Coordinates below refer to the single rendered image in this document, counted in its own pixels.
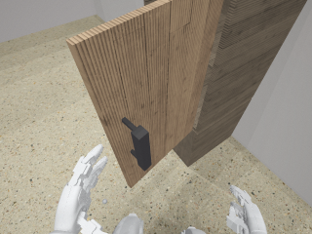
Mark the cupboard door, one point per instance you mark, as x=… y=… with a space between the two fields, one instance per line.
x=149 y=66

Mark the robot left thigh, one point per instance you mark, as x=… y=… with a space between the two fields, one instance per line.
x=129 y=225

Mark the robot right hand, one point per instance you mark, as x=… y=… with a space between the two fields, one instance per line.
x=244 y=220

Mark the robot left hand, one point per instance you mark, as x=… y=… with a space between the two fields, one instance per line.
x=76 y=194

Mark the handle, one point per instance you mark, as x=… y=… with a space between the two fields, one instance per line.
x=141 y=142

